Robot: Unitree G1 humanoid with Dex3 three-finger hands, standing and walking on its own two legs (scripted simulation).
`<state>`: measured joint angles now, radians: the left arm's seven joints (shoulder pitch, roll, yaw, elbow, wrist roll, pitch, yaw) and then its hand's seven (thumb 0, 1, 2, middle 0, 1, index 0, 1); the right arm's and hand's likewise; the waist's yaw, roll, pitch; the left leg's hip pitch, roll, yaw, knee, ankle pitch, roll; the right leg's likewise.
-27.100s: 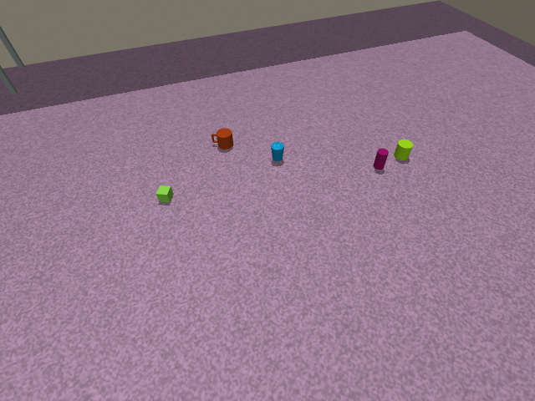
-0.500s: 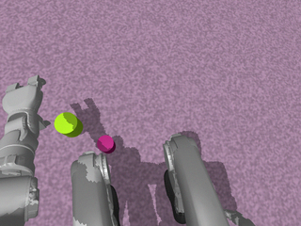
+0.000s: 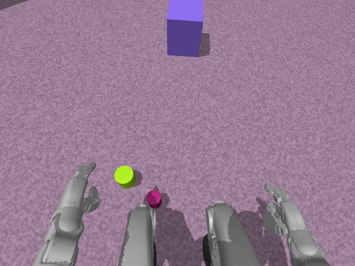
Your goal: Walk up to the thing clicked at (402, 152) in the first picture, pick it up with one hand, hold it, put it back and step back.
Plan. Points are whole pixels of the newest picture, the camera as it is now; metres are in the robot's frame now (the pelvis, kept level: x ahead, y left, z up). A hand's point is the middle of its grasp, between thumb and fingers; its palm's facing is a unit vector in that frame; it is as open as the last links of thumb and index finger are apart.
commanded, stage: home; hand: left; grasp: from above
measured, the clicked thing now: (125, 177) +0.46 +0.23 -0.52
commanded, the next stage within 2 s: none
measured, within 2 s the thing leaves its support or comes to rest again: neither
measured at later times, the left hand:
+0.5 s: hand (67, 212) +0.23 +0.19 +0.10, palm faces +0.10 -0.97 -0.20, open 7.4 cm
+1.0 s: hand (64, 222) +0.22 +0.19 +0.11, palm faces +0.10 -0.98 -0.19, open 7.4 cm
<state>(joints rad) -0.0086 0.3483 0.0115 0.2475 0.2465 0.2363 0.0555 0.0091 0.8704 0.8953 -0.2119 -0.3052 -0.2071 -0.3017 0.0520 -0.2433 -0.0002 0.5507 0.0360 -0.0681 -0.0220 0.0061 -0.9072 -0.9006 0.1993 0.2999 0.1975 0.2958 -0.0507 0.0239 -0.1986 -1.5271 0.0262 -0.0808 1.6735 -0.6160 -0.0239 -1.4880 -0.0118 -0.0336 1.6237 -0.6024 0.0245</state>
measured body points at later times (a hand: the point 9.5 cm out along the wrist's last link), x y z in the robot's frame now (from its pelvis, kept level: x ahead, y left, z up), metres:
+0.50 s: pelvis +0.07 +0.00 +0.15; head +0.09 +0.01 +0.60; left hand +0.23 +0.24 +0.12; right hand +0.21 -0.24 +0.08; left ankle +0.07 +0.13 -0.53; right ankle +0.07 -0.14 -0.53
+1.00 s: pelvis +0.07 +0.00 +0.15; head +0.08 +0.01 +0.60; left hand +0.21 +0.24 +0.13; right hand +0.24 -0.23 +0.09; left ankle +0.07 +0.13 -0.53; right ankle +0.07 -0.14 -0.53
